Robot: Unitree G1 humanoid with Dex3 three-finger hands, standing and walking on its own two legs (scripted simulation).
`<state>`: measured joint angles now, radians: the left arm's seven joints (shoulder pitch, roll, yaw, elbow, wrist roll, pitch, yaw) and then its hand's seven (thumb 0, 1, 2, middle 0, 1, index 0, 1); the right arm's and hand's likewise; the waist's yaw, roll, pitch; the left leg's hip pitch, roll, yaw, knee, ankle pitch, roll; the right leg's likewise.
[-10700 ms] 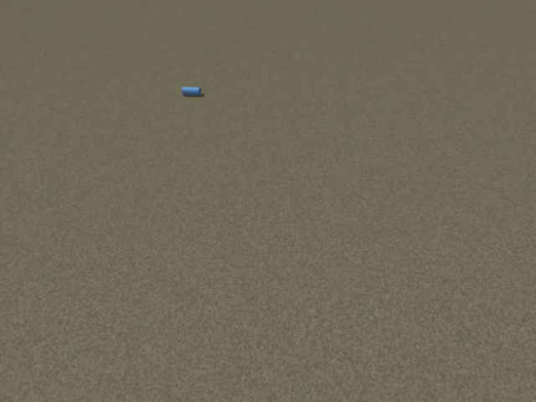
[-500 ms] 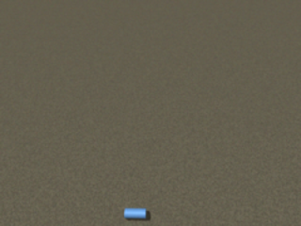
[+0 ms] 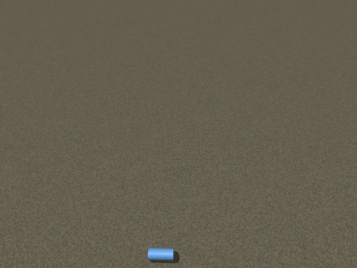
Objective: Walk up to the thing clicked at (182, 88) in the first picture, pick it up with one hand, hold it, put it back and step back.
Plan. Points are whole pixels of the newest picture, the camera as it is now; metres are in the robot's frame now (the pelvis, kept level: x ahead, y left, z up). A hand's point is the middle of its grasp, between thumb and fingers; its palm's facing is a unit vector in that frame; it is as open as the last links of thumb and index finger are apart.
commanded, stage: stand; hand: left
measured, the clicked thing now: (161, 254) +0.34 +0.15 -0.76
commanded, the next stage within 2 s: walk up in 0.08 s
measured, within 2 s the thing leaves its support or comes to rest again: neither
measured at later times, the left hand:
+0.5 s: hand out of the picture +0.06 +0.16 -0.18, palm faces -0.14 -0.91 -0.39, open 7.4 cm
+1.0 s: hand out of the picture -0.04 +0.20 -0.17, palm faces +0.07 -0.90 -0.44, open 7.4 cm
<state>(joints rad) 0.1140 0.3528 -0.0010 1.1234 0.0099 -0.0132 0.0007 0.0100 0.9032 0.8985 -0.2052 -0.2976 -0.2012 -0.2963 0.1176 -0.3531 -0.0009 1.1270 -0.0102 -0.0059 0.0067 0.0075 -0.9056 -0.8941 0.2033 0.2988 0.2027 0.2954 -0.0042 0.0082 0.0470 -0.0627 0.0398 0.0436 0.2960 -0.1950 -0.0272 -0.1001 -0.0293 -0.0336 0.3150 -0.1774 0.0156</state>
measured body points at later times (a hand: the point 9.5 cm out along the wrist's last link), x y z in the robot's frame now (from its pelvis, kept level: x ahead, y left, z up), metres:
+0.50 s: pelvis -0.06 -0.11 -0.04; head +0.02 -0.12 +0.40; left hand +0.07 +0.20 -0.15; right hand +0.01 -0.49 -0.14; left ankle -0.05 +0.09 -0.69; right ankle -0.03 -0.26 -0.75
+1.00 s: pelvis -0.10 -0.10 -0.03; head -0.07 -0.09 +0.42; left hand -0.04 +0.25 -0.14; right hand -0.01 -0.41 -0.14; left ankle -0.12 +0.01 -0.75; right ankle -0.08 -0.24 -0.72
